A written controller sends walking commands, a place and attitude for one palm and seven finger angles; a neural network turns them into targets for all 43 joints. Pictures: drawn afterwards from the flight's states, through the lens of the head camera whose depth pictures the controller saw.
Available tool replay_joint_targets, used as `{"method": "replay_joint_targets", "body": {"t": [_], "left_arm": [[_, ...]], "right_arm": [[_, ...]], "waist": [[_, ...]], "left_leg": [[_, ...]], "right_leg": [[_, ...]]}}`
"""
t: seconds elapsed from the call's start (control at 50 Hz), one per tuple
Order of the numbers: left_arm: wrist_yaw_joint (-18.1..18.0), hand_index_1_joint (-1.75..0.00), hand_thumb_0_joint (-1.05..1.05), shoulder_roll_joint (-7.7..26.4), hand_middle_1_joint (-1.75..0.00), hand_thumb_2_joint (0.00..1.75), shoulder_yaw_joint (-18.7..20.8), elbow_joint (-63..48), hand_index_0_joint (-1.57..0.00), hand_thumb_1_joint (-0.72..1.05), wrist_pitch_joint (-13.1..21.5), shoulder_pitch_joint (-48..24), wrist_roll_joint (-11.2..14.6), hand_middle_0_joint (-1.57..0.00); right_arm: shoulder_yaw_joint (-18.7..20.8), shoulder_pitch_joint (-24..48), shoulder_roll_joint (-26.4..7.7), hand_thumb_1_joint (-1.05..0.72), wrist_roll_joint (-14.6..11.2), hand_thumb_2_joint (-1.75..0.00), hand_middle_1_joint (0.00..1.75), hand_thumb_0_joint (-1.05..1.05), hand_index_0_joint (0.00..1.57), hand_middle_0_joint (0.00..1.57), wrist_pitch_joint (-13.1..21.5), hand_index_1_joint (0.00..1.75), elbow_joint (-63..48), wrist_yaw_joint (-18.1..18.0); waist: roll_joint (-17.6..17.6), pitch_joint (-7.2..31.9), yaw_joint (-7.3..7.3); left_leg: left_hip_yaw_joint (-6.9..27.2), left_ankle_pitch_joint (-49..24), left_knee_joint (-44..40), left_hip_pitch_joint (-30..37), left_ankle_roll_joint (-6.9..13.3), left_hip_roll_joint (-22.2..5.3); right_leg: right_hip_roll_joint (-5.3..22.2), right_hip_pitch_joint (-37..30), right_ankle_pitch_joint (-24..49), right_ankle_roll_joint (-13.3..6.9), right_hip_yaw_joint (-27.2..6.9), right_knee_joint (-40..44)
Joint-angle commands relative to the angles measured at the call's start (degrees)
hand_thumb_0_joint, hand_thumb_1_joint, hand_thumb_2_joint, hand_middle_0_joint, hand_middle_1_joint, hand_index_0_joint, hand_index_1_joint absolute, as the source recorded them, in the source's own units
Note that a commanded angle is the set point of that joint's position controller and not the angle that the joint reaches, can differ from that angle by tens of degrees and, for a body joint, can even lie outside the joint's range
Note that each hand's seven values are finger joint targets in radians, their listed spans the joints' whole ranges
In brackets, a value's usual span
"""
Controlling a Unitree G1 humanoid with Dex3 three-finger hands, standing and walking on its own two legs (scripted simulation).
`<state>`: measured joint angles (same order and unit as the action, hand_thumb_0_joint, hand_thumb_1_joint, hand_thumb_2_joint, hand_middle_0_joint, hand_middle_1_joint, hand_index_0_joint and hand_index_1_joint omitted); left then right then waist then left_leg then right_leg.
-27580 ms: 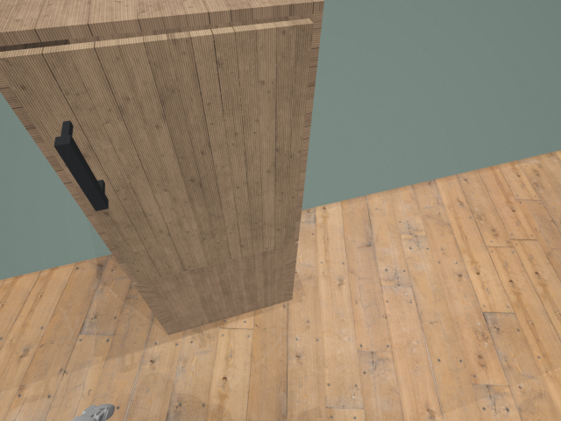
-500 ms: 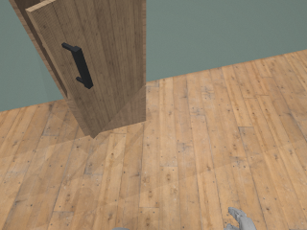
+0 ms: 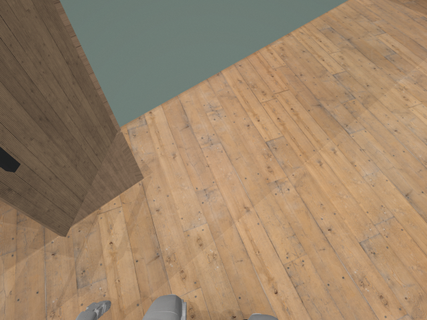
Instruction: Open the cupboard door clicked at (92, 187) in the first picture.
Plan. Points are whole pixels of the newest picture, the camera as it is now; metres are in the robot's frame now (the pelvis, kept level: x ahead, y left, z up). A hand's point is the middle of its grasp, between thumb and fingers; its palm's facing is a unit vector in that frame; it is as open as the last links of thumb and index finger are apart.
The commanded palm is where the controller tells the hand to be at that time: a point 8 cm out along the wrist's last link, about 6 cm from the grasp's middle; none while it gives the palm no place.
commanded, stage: walk to a spot facing it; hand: left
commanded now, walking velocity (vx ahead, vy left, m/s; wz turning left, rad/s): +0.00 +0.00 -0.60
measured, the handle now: out of the picture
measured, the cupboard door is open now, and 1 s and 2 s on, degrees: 40 40 40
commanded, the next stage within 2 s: turn to face it in 1.84 s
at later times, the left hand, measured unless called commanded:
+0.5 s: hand (140, 281) +0.20 +0.18 -0.16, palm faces -0.31 -0.93 -0.21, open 7.4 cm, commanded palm none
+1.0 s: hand (177, 233) +0.32 +0.11 -0.18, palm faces -0.54 -0.83 -0.17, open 7.4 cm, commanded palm none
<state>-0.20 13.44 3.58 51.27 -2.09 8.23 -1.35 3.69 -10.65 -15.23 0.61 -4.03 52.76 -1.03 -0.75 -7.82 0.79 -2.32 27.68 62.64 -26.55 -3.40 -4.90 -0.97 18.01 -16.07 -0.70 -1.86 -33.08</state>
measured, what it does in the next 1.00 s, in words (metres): walks ahead, turning right: left foot, then right foot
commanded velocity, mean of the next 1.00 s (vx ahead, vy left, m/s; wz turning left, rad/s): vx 0.19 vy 0.00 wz -0.58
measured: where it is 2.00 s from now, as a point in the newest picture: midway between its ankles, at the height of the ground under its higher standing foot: (309, 240)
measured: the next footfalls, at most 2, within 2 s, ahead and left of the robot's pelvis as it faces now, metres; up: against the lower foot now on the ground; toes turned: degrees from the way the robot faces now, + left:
left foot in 0.18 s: +0.08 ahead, +0.14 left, +0.00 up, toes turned -4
right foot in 0.54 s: +0.03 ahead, -0.12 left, +0.00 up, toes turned -25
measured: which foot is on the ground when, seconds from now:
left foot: up 0.00-0.16, down 0.18-0.54, up 0.56-0.86, down 0.88-1.00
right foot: down 0.00-0.18, up 0.20-0.52, down 0.54-0.88, up 0.90-1.00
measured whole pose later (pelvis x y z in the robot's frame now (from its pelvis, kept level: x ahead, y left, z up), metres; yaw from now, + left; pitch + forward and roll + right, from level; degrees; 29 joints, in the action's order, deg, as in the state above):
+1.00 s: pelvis +0.18 -0.04 +0.00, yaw -36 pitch +1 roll -1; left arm 2.6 13.7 5.1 57.8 -1.3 14.9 -1.8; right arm 1.4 -13.2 -10.4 2.3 3.7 50.7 -0.3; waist 3.1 -3.2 -0.7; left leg -8.2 16.9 31.6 -15.8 -0.5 -5.0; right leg 0.8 25.2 -23.0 -0.6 0.6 -67.4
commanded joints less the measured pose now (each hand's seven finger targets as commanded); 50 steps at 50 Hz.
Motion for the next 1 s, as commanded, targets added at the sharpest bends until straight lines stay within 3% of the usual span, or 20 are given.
{"method": "replay_joint_targets", "body": {"t": [0.0,0.08,0.12,0.16,0.18,0.28,0.4,0.44,0.48,0.52,0.54,0.56,0.6,0.66,0.76,0.82,0.86,0.88,0.94,0.98], "left_arm": [[-1.1,-0.30,0.00,11.4,-0.30,0.90,3.0,-3.3,-0.20,0.90,1.0,1.5,-0.5,-0.20],[-0.5,-0.30,0.00,11.3,-0.30,0.90,3.2,-3.6,-0.20,0.90,0.6,0.5,-0.2,-0.20],[-0.3,-0.30,0.00,9.3,-0.30,0.90,2.8,-4.4,-0.20,0.90,0.1,-1.9,0.4,-0.20],[0.3,-0.30,0.00,4.0,-0.30,0.90,1.7,-6.1,-0.20,0.90,-0.1,0.2,1.0,-0.20],[0.7,-0.30,0.00,6.1,-0.30,0.90,2.0,-6.1,-0.20,0.90,-0.1,-1.6,0.4,-0.20],[2.4,-0.30,0.00,3.6,-0.30,0.90,2.1,-4.4,-0.20,0.90,-0.5,-1.2,0.1,-0.20],[2.5,-0.30,0.00,2.2,-0.30,0.90,1.3,-5.2,-0.20,0.90,0.3,-3.4,0.2,-0.20],[2.6,-0.30,0.00,2.3,-0.30,0.90,1.3,-4.9,-0.20,0.90,0.5,-2.5,0.3,-0.20],[2.5,-0.30,0.00,4.4,-0.30,0.90,2.1,-2.6,-0.20,0.90,1.0,3.6,0.0,-0.20],[0.9,-0.30,0.00,16.5,-0.30,0.90,4.7,1.0,-0.20,0.90,1.9,14.2,-0.2,-0.20],[-0.1,-0.30,0.00,15.8,-0.30,0.90,4.8,1.0,-0.20,0.90,2.0,14.9,0.4,-0.20],[-0.2,-0.30,0.00,13.3,-0.30,0.90,3.9,0.0,-0.20,0.90,2.1,11.0,0.5,-0.20],[-0.5,-0.30,0.00,9.7,-0.30,0.90,3.2,-1.0,-0.20,0.90,2.6,5.1,0.0,-0.20],[0.0,-0.30,0.00,9.0,-0.30,0.90,3.0,-0.7,-0.20,0.90,4.2,5.5,-0.1,-0.20],[0.8,-0.30,0.00,10.6,-0.30,0.90,3.6,0.9,-0.20,0.90,4.3,7.4,-0.2,-0.20],[1.2,-0.30,0.00,8.2,-0.30,0.90,3.4,0.3,-0.20,0.90,4.1,3.8,0.2,-0.20],[2.0,-0.30,0.00,2.1,-0.30,0.90,1.8,-2.1,-0.20,0.90,4.1,5.0,0.9,-0.20],[2.0,-0.30,0.00,3.7,-0.30,0.90,2.1,-3.1,-0.20,0.90,4.3,0.8,0.3,-0.20],[3.3,-0.30,0.00,2.5,-0.30,0.90,2.4,-1.6,-0.20,0.90,3.9,-0.8,-0.6,-0.20],[4.0,-0.30,0.00,0.7,-0.30,0.90,1.7,-1.5,-0.20,0.90,2.9,0.0,-0.6,-0.20]], "right_arm": [[0.4,-0.7,-1.9,-0.90,-0.1,-0.90,0.30,0.00,0.20,0.20,2.2,0.30,-4.8,0.0],[0.4,-3.4,-2.0,-0.90,-0.3,-0.90,0.30,0.00,0.20,0.20,2.9,0.30,-4.2,-0.5],[0.6,-8.3,-3.8,-0.90,-0.2,-0.90,0.30,0.00,0.20,0.20,3.7,0.30,-2.9,-1.1],[2.1,-10.2,-12.7,-0.90,1.2,-0.90,0.30,0.00,0.20,0.20,4.7,0.30,-3.5,-1.7],[1.8,-9.2,-12.4,-0.90,1.5,-0.90,0.30,0.00,0.20,0.20,4.5,0.30,-4.1,-1.8],[0.3,-4.3,-7.0,-0.90,1.6,-0.90,0.30,0.00,0.20,0.20,4.9,0.30,-5.1,-1.9],[1.5,-9.5,-8.1,-0.90,1.4,-0.90,0.30,0.00,0.20,0.20,4.4,0.30,-2.8,-1.4],[1.6,-9.1,-8.5,-0.90,1.5,-0.90,0.30,0.00,0.20,0.20,4.1,0.30,-2.9,-1.0],[1.6,-6.6,-8.3,-0.90,1.1,-0.90,0.30,0.00,0.20,0.20,3.9,0.30,-3.5,-0.5],[-0.1,2.1,-1.9,-0.90,0.2,-0.90,0.30,0.00,0.20,0.20,3.8,0.30,-8.6,0.6],[0.2,4.9,-4.5,-0.90,0.4,-0.90,0.30,0.00,0.20,0.20,3.6,0.30,-9.1,0.5],[0.6,3.8,-4.7,-0.90,0.2,-0.90,0.30,0.00,0.20,0.20,3.5,0.30,-8.4,1.0],[1.4,3.3,-4.8,-0.90,0.9,-0.90,0.30,0.00,0.20,0.20,3.4,0.30,-6.4,1.6],[1.0,2.6,-2.6,-0.90,0.8,-0.90,0.30,0.00,0.20,0.20,3.9,0.30,-5.6,1.9],[0.7,2.8,-1.3,-0.90,0.4,-0.90,0.30,0.00,0.20,0.20,5.8,0.30,-6.1,1.8],[1.2,-7.3,-4.3,-0.90,0.5,-0.90,0.30,0.00,0.20,0.20,7.2,0.30,-2.4,0.6],[3.3,-21.2,-14.9,-0.90,2.2,-0.90,0.30,0.00,0.20,0.20,7.9,0.30,0.0,-0.6],[2.7,-20.0,-13.8,-0.90,2.0,-0.90,0.30,0.00,0.20,0.20,7.2,0.30,-0.2,-0.8],[0.6,-10.5,-6.0,-0.90,1.8,-0.90,0.30,0.00,0.20,0.20,7.9,0.30,-2.3,-0.4],[0.0,-11.1,-4.4,-0.90,1.5,-0.90,0.30,0.00,0.20,0.20,8.6,0.30,-1.2,-0.6]], "waist": [[7.6,9.9,-0.77],[9.9,9.7,0.24],[6.4,10.5,2.89],[-20.2,11.5,2.39],[-12.2,10.4,2.65],[-10.8,7.8,-0.60],[-12.2,11.3,2.27],[-12.3,12.0,1.82],[-6.7,12.2,-2.09],[23.1,10.5,-8.72],[17.4,7.6,-9.09],[13.9,4.2,-6.20],[12.3,3.2,-2.72],[8.6,4.1,-1.36],[8.9,6.2,-1.92],[3.5,8.9,3.60],[-22.2,17.3,7.82],[-12.7,12.2,7.69],[-9.7,1.2,1.99],[-8.6,2.1,0.71]], "left_leg": [[0.3,-2.2,-8.5,1.3,-0.7,1.4],[-0.3,-6.3,-22.0,8.3,-0.1,3.7],[1.1,-13.4,-35.2,19.3,0.7,2.2],[27.3,-21.0,-48.0,24.8,10.7,-22.6],[26.0,-24.3,-47.1,19.7,14.1,-23.9],[4.6,-38.7,-42.7,19.2,9.8,-12.9],[-2.2,-46.3,-37.7,25.8,9.2,-14.0],[-2.9,-38.1,-37.0,24.1,8.4,-14.8],[-5.6,-21.4,-29.3,14.2,4.9,-12.9],[-8.4,13.2,-2.0,-15.1,-0.4,0.5],[0.6,9.3,3.5,-18.9,0.4,-1.4],[1.9,3.6,4.5,-18.2,0.4,-3.1],[2.2,-4.3,2.6,-13.0,-0.3,-3.0],[0.1,-7.1,-6.5,-7.5,-1.1,-1.4],[-2.3,-8.1,-23.0,1.9,-0.5,2.7],[-2.7,-13.4,-36.6,23.5,0.3,2.8],[31.5,0.9,-48.4,39.9,10.3,-24.1],[34.2,1.4,-50.6,34.2,13.6,-26.3],[17.0,-5.0,-52.1,18.4,9.6,-18.6],[6.7,-19.1,-51.0,20.7,7.9,-15.1]], "right_leg": [[12.9,-6.6,20.0,-9.7,-14.8,11.4],[10.8,-3.0,17.1,-8.4,-17.2,9.8],[7.2,4.5,10.9,-4.2,-15.0,5.2],[-3.6,16.8,-21.0,2.4,0.0,-19.3],[-0.3,14.5,-20.0,2.3,-2.6,-28.3],[2.6,14.4,-9.9,4.1,2.7,-30.3],[1.2,7.6,-9.4,2.9,7.7,-12.4],[1.0,3.2,-9.0,2.0,8.6,-5.3],[0.7,-11.2,-0.7,0.3,8.5,7.5],[23.3,-26.0,1.3,-10.9,-28.1,19.1],[24.1,-23.5,-2.1,-13.7,-27.9,19.9],[21.8,-16.8,-17.4,-13.1,-25.3,22.5],[16.3,-10.5,-13.2,-10.0,-19.2,22.2],[13.9,-9.1,2.8,-10.1,-13.4,19.9],[12.1,-9.4,4.7,-9.8,-14.2,16.0],[6.9,1.9,2.5,-5.8,-10.6,6.3],[-3.9,21.2,-19.8,-0.2,2.6,-28.8],[1.2,23.9,-16.8,-1.1,-2.2,-36.9],[6.7,23.4,-3.8,0.1,-0.4,-40.6],[6.8,23.2,-0.3,1.1,1.7,-36.4]]}}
